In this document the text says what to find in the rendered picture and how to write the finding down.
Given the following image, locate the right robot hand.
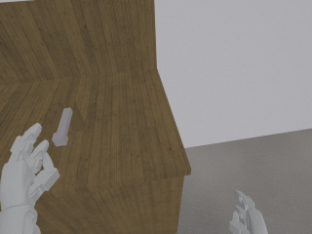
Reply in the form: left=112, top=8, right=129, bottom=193
left=229, top=189, right=268, bottom=234

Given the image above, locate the left robot forearm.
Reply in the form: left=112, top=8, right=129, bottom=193
left=0, top=204, right=41, bottom=234

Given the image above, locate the tap lever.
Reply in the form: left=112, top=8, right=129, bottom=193
left=52, top=107, right=73, bottom=146

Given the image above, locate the left robot hand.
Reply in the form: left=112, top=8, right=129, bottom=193
left=0, top=123, right=60, bottom=211

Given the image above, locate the counter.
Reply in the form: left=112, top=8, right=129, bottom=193
left=0, top=0, right=191, bottom=234

